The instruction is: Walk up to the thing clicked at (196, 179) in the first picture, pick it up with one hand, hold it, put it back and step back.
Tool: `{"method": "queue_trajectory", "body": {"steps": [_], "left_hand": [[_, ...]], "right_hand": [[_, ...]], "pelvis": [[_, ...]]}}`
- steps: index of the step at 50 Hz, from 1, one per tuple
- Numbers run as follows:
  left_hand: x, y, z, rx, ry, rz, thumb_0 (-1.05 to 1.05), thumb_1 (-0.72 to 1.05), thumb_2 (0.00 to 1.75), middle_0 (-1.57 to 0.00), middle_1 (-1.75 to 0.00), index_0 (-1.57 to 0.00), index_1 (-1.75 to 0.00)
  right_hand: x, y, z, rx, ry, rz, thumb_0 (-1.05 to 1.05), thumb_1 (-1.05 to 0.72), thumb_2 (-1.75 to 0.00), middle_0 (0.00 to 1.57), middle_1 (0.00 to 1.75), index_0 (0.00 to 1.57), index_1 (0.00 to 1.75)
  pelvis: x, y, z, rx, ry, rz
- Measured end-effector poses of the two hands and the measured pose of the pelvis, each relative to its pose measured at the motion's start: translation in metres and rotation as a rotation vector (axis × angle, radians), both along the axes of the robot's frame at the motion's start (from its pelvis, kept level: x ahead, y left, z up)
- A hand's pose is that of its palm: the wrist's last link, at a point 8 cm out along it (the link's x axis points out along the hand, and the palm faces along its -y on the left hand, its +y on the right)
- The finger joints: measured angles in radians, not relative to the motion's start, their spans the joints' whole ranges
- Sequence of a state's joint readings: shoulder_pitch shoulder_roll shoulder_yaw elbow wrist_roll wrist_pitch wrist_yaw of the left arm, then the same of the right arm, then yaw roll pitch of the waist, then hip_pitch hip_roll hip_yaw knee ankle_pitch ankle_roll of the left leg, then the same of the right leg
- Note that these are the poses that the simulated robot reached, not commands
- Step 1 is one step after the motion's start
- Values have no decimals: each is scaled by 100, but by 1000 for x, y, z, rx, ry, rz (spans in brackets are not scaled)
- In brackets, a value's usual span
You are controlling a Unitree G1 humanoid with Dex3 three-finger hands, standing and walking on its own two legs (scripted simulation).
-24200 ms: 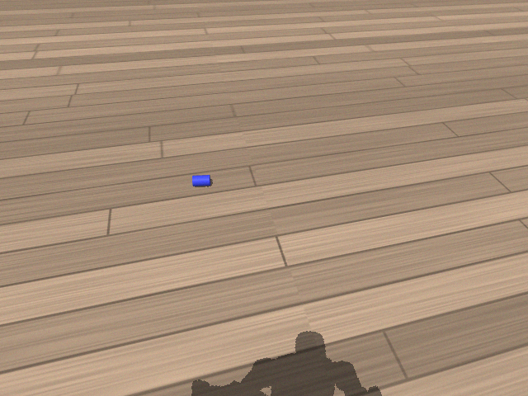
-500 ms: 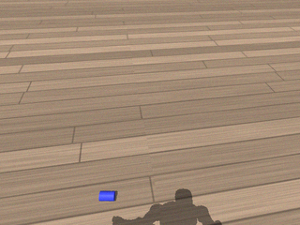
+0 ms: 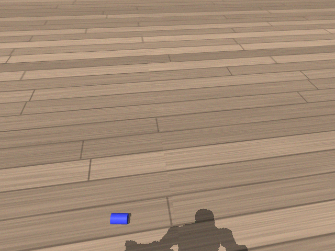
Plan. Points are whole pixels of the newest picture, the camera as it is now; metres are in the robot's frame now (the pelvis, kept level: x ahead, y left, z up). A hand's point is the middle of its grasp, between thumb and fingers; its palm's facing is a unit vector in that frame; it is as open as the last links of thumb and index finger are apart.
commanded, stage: stand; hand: left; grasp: from above
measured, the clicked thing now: (119, 218) +0.45 +0.27 -0.75
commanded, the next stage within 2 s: rise first in 0.40 s
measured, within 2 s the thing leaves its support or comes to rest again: neither
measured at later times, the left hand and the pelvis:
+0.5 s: hand out of the picture +0.08 +0.26 -0.16, palm faces -0.04 -0.94 -0.34, open 7.4 cm; pelvis +0.00 +0.00 +0.00, yaw +0 degrees
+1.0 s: hand out of the picture +0.13 +0.26 -0.20, palm faces -0.09 -0.91 -0.39, open 12.8 cm; pelvis -0.01 +0.01 -0.05, yaw +1 degrees
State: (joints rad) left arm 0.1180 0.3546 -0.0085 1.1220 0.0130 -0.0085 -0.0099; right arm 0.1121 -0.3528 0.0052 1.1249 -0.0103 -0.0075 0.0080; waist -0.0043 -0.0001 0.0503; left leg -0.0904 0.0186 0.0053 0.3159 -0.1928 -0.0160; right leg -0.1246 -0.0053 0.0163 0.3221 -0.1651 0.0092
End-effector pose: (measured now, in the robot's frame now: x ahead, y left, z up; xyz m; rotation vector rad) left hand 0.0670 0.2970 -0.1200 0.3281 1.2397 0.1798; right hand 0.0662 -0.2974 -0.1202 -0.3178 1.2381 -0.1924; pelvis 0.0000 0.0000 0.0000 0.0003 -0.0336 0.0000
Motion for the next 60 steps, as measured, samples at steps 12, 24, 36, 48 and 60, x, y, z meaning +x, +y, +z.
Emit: {"method": "queue_trajectory", "body": {"steps": [12,24,36,48,60], "left_hand": [[4,1,0,1,-2,2,1,91,90,-20,-30,-20,-30],[6,2,1,4,-9,1,1,91,90,-20,-30,-20,-30],[72,0,-12,-19,-166,-19,1,55,89,-19,-63,-19,-62],[63,9,-35,48,-71,-82,0,-20,88,-17,-93,-18,-92],[54,13,-63,93,-116,-152,0,-45,91,-17,-98,-16,-99]], "right_hand": [[1,0,0,-4,5,0,0,-90,-90,21,30,20,30],[5,2,1,-2,-9,2,0,-90,-90,21,30,20,30],[17,32,-8,37,-169,10,0,-92,-90,20,30,20,30],[42,52,-19,65,-305,30,1,-89,-90,21,30,20,30],[85,63,-41,39,-415,106,1,-91,-90,20,30,20,30]], "pelvis": [[3,1,0,0,1,1],[4,2,0,0,-1,0],[-14,0,-19,-4,136,15],[-10,11,-45,-20,220,11],[-10,14,-83,-35,309,21]]}}
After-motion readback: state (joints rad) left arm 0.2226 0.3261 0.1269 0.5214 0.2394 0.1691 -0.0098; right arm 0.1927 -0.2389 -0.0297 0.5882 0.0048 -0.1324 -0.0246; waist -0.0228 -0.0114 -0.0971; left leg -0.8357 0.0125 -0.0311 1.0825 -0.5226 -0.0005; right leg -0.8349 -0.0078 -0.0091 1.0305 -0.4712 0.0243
